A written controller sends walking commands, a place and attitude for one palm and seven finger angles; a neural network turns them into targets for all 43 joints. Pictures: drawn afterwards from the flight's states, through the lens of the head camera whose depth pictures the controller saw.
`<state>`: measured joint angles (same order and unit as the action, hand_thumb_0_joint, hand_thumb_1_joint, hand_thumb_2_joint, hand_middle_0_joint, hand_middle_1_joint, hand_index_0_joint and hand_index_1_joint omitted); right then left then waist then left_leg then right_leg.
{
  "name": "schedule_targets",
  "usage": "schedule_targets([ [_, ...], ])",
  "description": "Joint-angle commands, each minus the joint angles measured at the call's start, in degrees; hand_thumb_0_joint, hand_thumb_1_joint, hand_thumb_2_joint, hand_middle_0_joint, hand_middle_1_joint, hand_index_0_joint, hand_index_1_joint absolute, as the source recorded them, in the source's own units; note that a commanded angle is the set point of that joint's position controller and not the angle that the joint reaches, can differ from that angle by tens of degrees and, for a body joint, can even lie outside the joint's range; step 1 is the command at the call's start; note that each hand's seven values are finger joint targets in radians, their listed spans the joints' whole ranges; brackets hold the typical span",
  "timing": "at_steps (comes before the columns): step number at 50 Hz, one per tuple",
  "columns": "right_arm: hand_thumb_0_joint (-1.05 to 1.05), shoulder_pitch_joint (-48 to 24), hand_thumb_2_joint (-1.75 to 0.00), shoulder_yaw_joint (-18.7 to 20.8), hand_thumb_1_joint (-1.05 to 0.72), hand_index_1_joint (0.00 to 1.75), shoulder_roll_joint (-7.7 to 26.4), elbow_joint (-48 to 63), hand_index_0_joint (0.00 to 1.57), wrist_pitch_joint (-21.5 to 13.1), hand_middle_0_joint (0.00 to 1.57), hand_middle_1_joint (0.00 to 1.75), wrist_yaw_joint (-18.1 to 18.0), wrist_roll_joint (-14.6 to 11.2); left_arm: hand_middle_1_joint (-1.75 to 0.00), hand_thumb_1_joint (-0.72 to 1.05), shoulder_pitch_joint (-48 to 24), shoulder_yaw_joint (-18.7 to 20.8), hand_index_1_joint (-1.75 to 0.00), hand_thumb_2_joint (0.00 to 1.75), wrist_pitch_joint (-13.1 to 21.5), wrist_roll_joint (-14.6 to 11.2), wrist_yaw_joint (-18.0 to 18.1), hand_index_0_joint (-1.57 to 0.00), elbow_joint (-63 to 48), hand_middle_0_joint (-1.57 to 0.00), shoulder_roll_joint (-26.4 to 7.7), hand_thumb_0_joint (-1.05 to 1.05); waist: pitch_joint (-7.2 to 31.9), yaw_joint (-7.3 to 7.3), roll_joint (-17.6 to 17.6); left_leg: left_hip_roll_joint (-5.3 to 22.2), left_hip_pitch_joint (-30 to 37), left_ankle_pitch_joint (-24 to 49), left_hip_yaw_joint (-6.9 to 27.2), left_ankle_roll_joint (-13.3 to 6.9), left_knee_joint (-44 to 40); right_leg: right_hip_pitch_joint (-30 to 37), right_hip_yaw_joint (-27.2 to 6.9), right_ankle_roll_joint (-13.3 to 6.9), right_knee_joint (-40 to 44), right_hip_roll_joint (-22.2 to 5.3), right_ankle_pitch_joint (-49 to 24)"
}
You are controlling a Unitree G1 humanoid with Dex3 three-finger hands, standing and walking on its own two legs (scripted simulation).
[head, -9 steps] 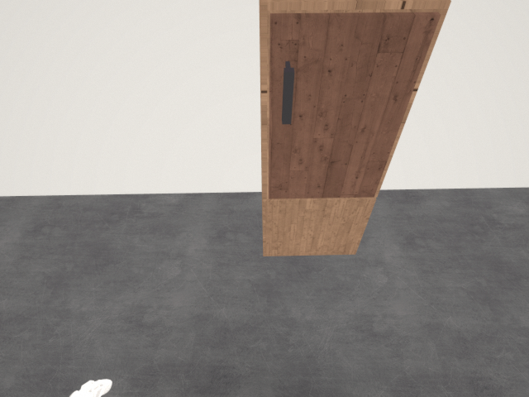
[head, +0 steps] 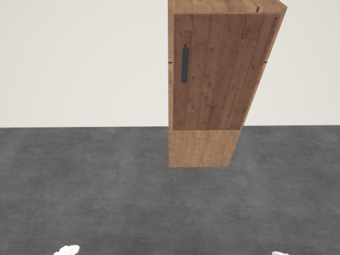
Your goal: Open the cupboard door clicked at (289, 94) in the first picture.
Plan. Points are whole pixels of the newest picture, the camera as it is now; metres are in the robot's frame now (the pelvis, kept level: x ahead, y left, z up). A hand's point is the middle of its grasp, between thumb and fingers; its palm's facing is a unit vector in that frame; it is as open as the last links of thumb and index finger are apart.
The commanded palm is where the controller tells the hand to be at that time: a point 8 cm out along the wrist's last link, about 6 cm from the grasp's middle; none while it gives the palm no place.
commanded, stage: stand and wait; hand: left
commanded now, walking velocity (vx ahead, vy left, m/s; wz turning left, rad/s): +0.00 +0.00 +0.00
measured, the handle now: (184, 63) +0.79 -0.01 +0.06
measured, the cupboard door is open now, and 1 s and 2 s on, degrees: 0 0 0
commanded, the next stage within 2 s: look at it before walking up in 0.64 s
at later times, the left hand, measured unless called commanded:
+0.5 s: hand out of the picture +0.05 +0.24 -0.15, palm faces -0.03 -0.94 -0.34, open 7.4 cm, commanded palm none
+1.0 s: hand out of the picture +0.06 +0.23 -0.15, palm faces -0.03 -0.94 -0.33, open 7.4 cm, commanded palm none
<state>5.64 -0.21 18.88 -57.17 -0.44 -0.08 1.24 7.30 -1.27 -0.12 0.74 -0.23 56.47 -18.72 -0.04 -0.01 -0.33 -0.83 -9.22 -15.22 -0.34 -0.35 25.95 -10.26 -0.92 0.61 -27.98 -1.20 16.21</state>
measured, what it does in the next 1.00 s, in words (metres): stands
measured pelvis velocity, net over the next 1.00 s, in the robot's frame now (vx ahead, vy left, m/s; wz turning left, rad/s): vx -0.02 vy -0.01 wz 0.00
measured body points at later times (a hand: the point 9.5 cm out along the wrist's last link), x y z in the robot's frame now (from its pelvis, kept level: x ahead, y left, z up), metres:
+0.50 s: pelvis -0.02 -0.01 +0.01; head -0.02 -0.02 +0.46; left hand +0.05 +0.28 -0.13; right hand +0.05 -0.31 -0.13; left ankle -0.01 +0.12 -0.74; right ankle -0.01 -0.13 -0.74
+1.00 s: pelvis -0.02 -0.01 +0.01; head -0.02 -0.01 +0.46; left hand +0.06 +0.28 -0.12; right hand +0.06 -0.30 -0.13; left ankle -0.01 +0.12 -0.74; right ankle -0.01 -0.13 -0.74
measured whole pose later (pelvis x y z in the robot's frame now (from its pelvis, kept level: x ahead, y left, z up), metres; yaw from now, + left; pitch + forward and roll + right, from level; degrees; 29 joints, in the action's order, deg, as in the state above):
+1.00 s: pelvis -0.02 -0.01 +0.01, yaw +0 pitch -2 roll +0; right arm 7.3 -0.1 19.0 -64.0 -0.6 -0.2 0.9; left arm 8.0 -0.6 0.4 0.8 -0.4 62.1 -18.9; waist -1.2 0.2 -0.2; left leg 0.5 -7.9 -10.8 0.2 0.7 20.5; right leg -8.6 -0.4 -0.3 -21.8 0.1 11.4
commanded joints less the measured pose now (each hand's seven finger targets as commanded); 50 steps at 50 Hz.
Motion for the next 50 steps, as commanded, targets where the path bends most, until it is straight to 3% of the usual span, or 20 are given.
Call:
schedule_targets([
  [1, 0.0, -2.69, -0.9, 2.55, -0.9, 0.3, 11.77, 2.87, 0.2, -1.6, 0.2, 0.3, -0.82, -0.39, -0.3, 0.9, -2.43, 3.29, -0.3, 0.9, 1.44, -0.02, 1.09, -0.2, -3.13, -0.2, -12.59, 0.0, 2.99, -0.02, 0.88, 6.5, 0.3, 13.58, 5.21, -1.94, -4.36, 1.64, -4.5, -2.57, 4.72, -5.27, -14.14],
  [20, 0.0, -1.8, -0.9, 2.18, -0.9, 0.3, 11.88, -1.78, 0.2, -1.47, 0.2, 0.3, -0.8, -0.63, -0.3, 0.9, -1.4, 3.19, -0.3, 0.9, 1.65, -0.21, 0.82, -0.2, 1.27, -0.2, -12.47, 0.0, 1.14, -0.08, 0.28, 6.87, 0.58, 7.66, 5.68, -1.15, -7.41, 1.01, -6.1, -2.6, 9.41, -5.5, -7.79],
  [25, 0.0, -1.22, -0.9, 2.11, -0.9, 0.3, 11.83, -2.58, 0.2, -1.46, 0.2, 0.3, -0.77, -0.65, -0.3, 0.9, -1.38, 3.22, -0.3, 0.9, 1.68, -0.18, 0.83, -0.2, 1.79, -0.2, -12.46, 0.0, 0.71, -0.06, 1.6, 6.88, 0.24, 7.0, 5.82, -1.06, -7.78, 0.84, -6.29, -2.6, 10.29, -5.56, -6.18],
  [50, 0.0, -1.13, -0.9, 2.06, -0.9, 0.3, 11.74, -3.42, 0.2, -1.68, 0.2, 0.3, -0.83, -0.69, -0.3, 0.9, -1.43, 3.24, -0.3, 0.9, 1.71, -0.06, 0.84, -0.2, 2.24, -0.2, -12.08, 0.0, 1.07, -0.11, 0.5, 7.32, 1.35, 9.24, 6.05, -0.95, -8.79, 1.47, -5.81, -2.3, 10.72, -5.44, -9.12],
])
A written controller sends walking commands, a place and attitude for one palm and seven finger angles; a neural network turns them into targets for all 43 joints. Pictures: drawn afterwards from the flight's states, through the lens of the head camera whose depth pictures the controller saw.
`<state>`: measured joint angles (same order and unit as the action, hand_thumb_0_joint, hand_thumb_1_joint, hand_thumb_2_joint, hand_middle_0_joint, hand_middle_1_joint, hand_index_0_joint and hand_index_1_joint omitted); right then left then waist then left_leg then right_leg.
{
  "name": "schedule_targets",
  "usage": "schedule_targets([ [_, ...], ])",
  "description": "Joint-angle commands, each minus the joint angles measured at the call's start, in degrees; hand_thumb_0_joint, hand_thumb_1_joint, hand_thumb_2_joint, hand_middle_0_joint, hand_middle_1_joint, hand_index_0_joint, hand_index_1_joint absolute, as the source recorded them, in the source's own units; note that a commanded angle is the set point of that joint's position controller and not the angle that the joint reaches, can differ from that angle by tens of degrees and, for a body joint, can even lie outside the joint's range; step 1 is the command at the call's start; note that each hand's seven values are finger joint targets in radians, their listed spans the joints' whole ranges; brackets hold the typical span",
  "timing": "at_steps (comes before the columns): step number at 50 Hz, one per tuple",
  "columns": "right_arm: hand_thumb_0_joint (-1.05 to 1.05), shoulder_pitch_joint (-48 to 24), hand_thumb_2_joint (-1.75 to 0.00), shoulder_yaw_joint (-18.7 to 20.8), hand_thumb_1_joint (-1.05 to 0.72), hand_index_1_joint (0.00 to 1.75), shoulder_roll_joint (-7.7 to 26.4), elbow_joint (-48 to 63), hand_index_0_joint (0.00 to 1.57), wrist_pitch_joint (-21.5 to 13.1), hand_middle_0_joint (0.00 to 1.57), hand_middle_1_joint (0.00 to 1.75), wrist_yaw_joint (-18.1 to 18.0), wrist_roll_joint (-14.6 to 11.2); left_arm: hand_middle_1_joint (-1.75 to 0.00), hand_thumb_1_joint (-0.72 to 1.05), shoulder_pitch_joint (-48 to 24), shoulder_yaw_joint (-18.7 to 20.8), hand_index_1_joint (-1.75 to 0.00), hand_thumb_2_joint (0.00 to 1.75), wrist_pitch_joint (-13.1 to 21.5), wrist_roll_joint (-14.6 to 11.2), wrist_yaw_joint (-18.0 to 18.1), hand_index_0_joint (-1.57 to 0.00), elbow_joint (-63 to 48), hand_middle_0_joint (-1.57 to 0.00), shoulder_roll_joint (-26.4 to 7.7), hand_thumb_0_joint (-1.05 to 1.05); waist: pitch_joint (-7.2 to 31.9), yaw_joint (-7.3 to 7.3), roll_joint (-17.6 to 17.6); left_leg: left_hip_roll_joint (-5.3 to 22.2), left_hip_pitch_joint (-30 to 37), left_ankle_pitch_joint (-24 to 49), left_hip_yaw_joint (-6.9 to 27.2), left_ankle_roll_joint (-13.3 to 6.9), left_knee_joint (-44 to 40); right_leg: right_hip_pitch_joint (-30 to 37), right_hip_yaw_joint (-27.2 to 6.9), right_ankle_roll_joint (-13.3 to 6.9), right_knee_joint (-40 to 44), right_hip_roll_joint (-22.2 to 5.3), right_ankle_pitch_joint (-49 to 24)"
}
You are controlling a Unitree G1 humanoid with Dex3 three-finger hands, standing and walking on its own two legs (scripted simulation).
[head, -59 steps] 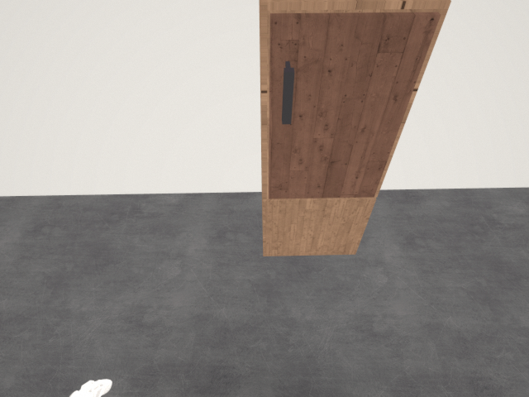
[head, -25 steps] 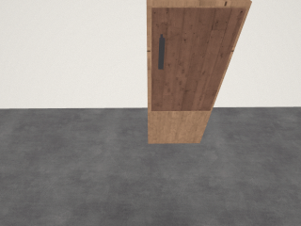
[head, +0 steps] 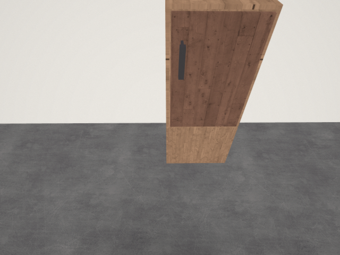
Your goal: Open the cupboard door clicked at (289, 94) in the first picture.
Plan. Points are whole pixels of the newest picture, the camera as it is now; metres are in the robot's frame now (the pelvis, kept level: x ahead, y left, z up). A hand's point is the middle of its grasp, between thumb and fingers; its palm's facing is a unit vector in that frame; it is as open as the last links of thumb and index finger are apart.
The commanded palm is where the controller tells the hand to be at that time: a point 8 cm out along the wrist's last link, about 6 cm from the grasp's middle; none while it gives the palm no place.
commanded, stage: look at it before walking up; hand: left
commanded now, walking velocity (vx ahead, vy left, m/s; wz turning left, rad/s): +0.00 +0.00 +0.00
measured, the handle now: (181, 60) +0.81 +0.00 +0.05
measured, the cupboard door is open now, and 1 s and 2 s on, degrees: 0 0 0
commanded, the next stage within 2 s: take the last steps up to it in 0.28 s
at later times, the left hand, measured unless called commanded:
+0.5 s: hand out of the picture +0.07 +0.24 -0.16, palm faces -0.02 -0.95 -0.32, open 7.4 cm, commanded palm none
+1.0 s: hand out of the picture +0.00 +0.09 -0.17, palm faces +0.05 -0.99 -0.13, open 7.4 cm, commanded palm none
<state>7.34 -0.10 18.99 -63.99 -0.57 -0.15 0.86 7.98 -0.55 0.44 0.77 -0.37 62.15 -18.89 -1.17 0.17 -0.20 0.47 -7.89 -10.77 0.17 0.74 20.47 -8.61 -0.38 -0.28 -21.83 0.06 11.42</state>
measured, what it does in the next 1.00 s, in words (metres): walks ahead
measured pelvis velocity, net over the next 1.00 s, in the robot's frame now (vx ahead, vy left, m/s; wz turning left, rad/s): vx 0.12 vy -0.05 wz -0.03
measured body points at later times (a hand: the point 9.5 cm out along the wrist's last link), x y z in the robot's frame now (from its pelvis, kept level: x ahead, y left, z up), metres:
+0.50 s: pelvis +0.01 +0.00 +0.00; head +0.00 +0.00 +0.45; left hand +0.07 +0.29 -0.14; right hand +0.08 -0.29 -0.14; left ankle +0.00 +0.13 -0.75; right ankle +0.01 -0.12 -0.75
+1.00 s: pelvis +0.12 -0.05 -0.01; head +0.13 -0.05 +0.44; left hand +0.01 +0.14 -0.16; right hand +0.14 -0.29 -0.17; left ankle +0.16 +0.06 -0.68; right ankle +0.02 -0.11 -0.75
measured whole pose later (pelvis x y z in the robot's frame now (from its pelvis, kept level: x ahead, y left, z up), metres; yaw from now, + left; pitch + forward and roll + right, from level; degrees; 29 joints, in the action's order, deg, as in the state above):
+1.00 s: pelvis +0.12 -0.05 -0.01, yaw -2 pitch +0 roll +0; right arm 13.2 3.5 10.0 -63.4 0.4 -0.3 1.7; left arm 29.7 0.3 3.0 1.8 1.1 67.1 -5.2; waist -1.4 -0.9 -0.4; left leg 5.6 -32.6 -17.8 -5.9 0.1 61.6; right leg -0.2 4.0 -4.8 -20.3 4.1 20.1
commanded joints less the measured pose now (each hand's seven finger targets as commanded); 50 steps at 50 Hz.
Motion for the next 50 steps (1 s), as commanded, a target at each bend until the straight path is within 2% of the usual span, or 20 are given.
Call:
schedule_targets([
  [1, 0.0, -2.63, -0.9, 1.89, -0.9, 0.3, 11.59, 3.48, 0.2, -1.5, 0.2, 0.3, -0.77, -0.35, -0.3, 0.9, -2.18, 2.53, -0.3, 0.9, 1.14, -0.06, 1.0, -0.2, -3.49, -0.2, -11.95, 0.0, 1.95, -0.28, 0.64, 6.04, -0.27, 4.85, 5.75, -2.05, -3.35, -0.12, -6.21, -1.43, 4.47, -6.58, -4.35],
  [20, 0.0, -3.05, -0.9, 1.77, -0.9, 0.3, 11.74, 3.33, 0.2, -1.47, 0.2, 0.3, -0.89, -0.38, -0.3, 0.9, -1.36, 2.43, -0.3, 0.9, 1.27, -0.18, 1.02, -0.2, -2.94, -0.2, -11.91, 0.0, 2.27, -0.39, 0.21, 6.09, 1.17, 6.77, 5.54, -1.85, -3.56, 0.85, -6.06, -1.35, 5.14, -6.8, -7.12],
  [21, 0.0, -1.17, -0.9, 0.66, -0.9, 0.3, 6.67, 2.26, 0.2, -1.01, 0.2, 0.3, -0.77, -0.14, -0.3, 0.9, 1.03, 1.52, -0.3, 0.9, 0.73, -0.31, 1.21, -0.2, -1.76, -0.2, -7.06, 0.0, 3.68, -0.25, 1.09, 6.29, 1.88, 5.01, 4.81, -1.27, -3.34, 1.29, -5.37, -0.59, 5.17, -6.62, -4.41],
  [22, 0.0, 0.75, -0.9, 0.06, -0.9, 0.3, 4.18, 1.44, 0.2, -0.51, 0.2, 0.3, -0.64, 0.02, -0.3, 0.9, 2.69, 0.83, -0.3, 0.9, 0.13, -0.25, 1.29, -0.2, -0.87, -0.2, -4.54, 0.0, 2.89, -0.2, 1.29, 6.03, 1.37, 1.41, 4.33, -0.78, -3.0, 0.63, -5.1, -0.04, 4.84, -6.09, 0.56],
  [23, 0.0, 1.78, -0.9, 0.19, -0.9, 0.3, 4.37, 1.25, 0.2, -0.21, 0.2, 0.3, -0.57, 0.18, -0.3, 0.9, 3.64, 0.94, -0.3, 0.9, -0.25, -0.08, 1.14, -0.2, -0.61, -0.2, -4.58, 0.0, 2.09, -0.24, 1.44, 5.94, 0.67, -3.77, 4.39, -0.95, -2.61, -0.46, -5.13, -0.17, 4.1, -5.45, 6.47],
  [27, 0.0, 3.34, -0.9, 1.42, -0.9, 0.3, 5.88, 1.6, 0.2, 0.18, 0.2, 0.3, -0.43, 0.65, -0.3, 0.9, 6.18, 1.73, -0.3, 0.9, -0.77, 0.46, 0.08, -0.2, -0.86, -0.2, -4.29, 0.0, -4.03, -0.14, -0.56, 7.65, -4.28, -21.64, 7.27, -2.93, -4.64, -6.88, -4.32, -1.07, 0.46, -2.99, 17.77],
  [30, 0.0, 6.12, -0.9, 2.55, -0.9, 0.3, 6.96, 1.73, 0.2, -0.31, 0.2, 0.3, -0.84, 0.62, -0.3, 0.9, 7.63, 2.1, -0.3, 0.9, -0.39, 0.69, -0.5, -0.2, -1.75, -0.2, -2.17, 0.0, -7.02, 0.51, -5.42, 13.02, -3.15, -23.1, 13.93, -6.55, -7.3, -12.63, -0.32, -1.08, -9.17, -0.29, 13.01],
  [32, 0.0, 9.28, -0.9, 3.53, -0.9, 0.3, 7.81, 1.44, 0.2, -0.74, 0.2, 0.3, -1.28, 0.6, -0.3, 0.9, 6.88, 2.34, -0.3, 0.9, -0.18, 0.79, -0.96, -0.2, -2.9, -0.2, -0.66, 0.0, -7.58, 1.44, -7.59, 17.04, 0.62, -17.14, 17.27, -9.44, -7.29, -17.32, 1.87, -0.83, -13.93, -0.21, 12.18],
  [34, 0.0, 10.71, -0.9, 3.86, -0.9, 0.3, 6.38, 1.23, 0.2, -1.24, 0.2, 0.3, -1.66, 0.69, -0.3, 0.9, 7.95, 2.86, -0.3, 0.9, 0.2, 0.66, -1.21, -0.2, -3.5, -0.2, 0.42, 0.0, -7.27, 1.08, -8.56, 17.48, 0.73, -6.73, 15.18, -9.89, -4.22, -15.96, 2.02, -0.91, -12.77, -1.35, 12.92],
  [35, 0.0, 9.65, -0.9, 3.82, -0.9, 0.3, 5.68, 1.38, 0.2, -1.34, 0.2, 0.3, -1.78, 0.65, -0.3, 0.9, 11.1, 3.15, -0.3, 0.9, 0.45, 0.58, -1.3, -0.2, -2.65, -0.2, 1.06, 0.0, -5.99, -0.64, -8.3, 15.96, -2.51, -3.9, 11.42, -8.35, -0.28, -9.98, 2.54, -1.11, -8.22, -1.37, 10.31],
  [36, 0.0, 8.28, -0.9, 3.7, -0.9, 0.3, 4.14, 1.78, 0.2, -1.41, 0.2, 0.3, -1.8, 0.52, -0.3, 0.9, 15.82, 3.63, -0.3, 0.9, 0.72, 0.71, -1.26, -0.2, -1.09, -0.2, 0.49, 0.0, -4.64, -3.01, -3.29, 12.44, -9.71, -4.07, 6.35, -5.8, 7.2, 0.06, 0.8, -1.96, -2.54, -1.85, 6.45],
  [37, 0.0, 6.91, -0.9, 3.06, -0.9, 0.3, 0.34, 3.21, 0.2, -1.71, 0.2, 0.3, -1.71, 0.09, -0.3, 0.9, 21.73, 4.61, -0.3, 0.9, 1.26, 1.05, -0.65, -0.2, 0.79, -0.2, -2.54, 0.0, -2.86, -5.19, 8.18, 5.34, -21.86, -9.59, -2.52, -2.44, 21.16, 10.72, -11.82, -4.43, 3.74, -9.84, 7.6],
  [38, 0.0, 2.17, -0.9, 2.27, -0.9, 0.3, -2.61, 5.81, 0.2, -2.13, 0.2, 0.3, -1.42, 0.02, -0.3, 0.9, 28.21, 5.39, -0.3, 0.9, 1.66, 0.69, 0.35, -0.2, 2.96, -0.2, -5.62, 0.0, -4.02, -7.61, 18.62, 0.76, -31.56, -22.74, -6.54, -1.17, 34.53, 14.3, -25.03, -8.38, 9.55, -19.07, 1.33],
  [39, 0.0, 0.88, -0.9, 2.91, -0.9, 0.3, -1.03, 5.99, 0.2, -2.01, 0.2, 0.3, -1.36, 0.26, -0.3, 0.9, 30.26, 4.81, -0.3, 0.9, 1.99, 0.31, 1.05, -0.2, 3.95, -0.2, -3.8, 0.0, -5.67, -7.45, 14.11, 2.87, -32.77, -21.27, -1.38, -2.08, 41.89, 11.74, -24.99, -8.4, 9.55, -19.3, -4.2],
  [40, 0.0, 1.89, -0.9, 3.15, -0.9, 0.3, -1.91, 5.55, 0.2, -2.09, 0.2, 0.3, -1.21, 0.24, -0.3, 0.9, 28.31, 4.23, -0.3, 0.9, 2.28, 0.4, 1.35, -0.2, 3.74, -0.2, -1.15, 0.0, -6.17, -5.3, 10.86, 4.1, -33.89, -17.22, -0.61, -2.22, 45.49, 11.33, -21.58, -9.56, 9.16, -18.13, -9.13],
  [41, 0.0, 1.46, -0.9, 3.18, -0.9, 0.3, -3.07, 5.22, 0.2, -2.09, 0.2, 0.3, -1.1, 0.19, -0.3, 0.9, 27.0, 3.91, -0.3, 0.9, 2.29, 0.33, 1.64, -0.2, 3.42, -0.2, 0.43, 0.0, -6.28, -4.44, 4.15, 5.17, -33.46, -15.94, -1.72, -1.99, 47.35, 10.56, -19.81, -11.85, 8.09, -18.52, -10.79],
  [42, 0.0, 1.81, -0.9, 3.26, -0.9, 0.3, -4.12, 4.71, 0.2, -1.97, 0.2, 0.3, -0.79, 0.44, -0.3, 0.9, 24.99, 3.51, -0.3, 0.9, 2.53, 0.56, 1.76, -0.2, 2.75, -0.2, 1.48, 0.0, -5.73, -3.18, 0.8, 5.72, -32.86, -13.59, -2.16, -1.43, 47.9, 9.78, -16.09, -12.4, 7.23, -16.43, -12.46],
  [44, 0.0, 2.82, -0.9, 3.42, -0.9, 0.3, -5.71, 4.46, 0.2, -1.47, 0.2, 0.3, -0.37, 0.72, -0.3, 0.9, 24.67, 2.91, -0.3, 0.9, 3.11, 0.78, 1.93, -0.2, 2.48, -0.2, 3.35, 0.0, -4.61, -1.94, 0.86, 5.65, -31.74, -10.21, -3.82, -0.75, 47.35, 8.35, -10.88, -11.71, 7.26, -13.79, -16.69],
  [47, 0.0, 2.31, -0.9, 3.6, -0.9, 0.3, -7.07, 5.05, 0.2, -0.89, 0.2, 0.3, 0.01, 0.58, -0.3, 0.9, 24.69, 2.41, -0.3, 0.9, 3.51, 0.93, 2.38, -0.2, 3.17, -0.2, 5.56, 0.0, -6.03, -0.58, 5.06, 5.69, -30.9, -6.28, -5.29, -0.46, 42.99, 5.41, -7.12, -10.94, 8.82, -11.57, -19.9],
  [50, 0.0, -0.87, -0.9, 3.52, -0.9, 0.3, -7.82, 6.36, 0.2, -1.03, 0.2, 0.3, 0.13, 0.43, -0.3, 0.9, 26.54, 2.22, -0.3, 0.9, 3.43, 1.11, 2.77, -0.2, 4.56, -0.2, 6.49, 0.0, -6.68, -1.28, 6.27, 4.91, -29.94, -5.4, -7.23, -1.02, 34.5, 6.92, -6.16, -10.62, 8.4, -10.5, -25.57],
])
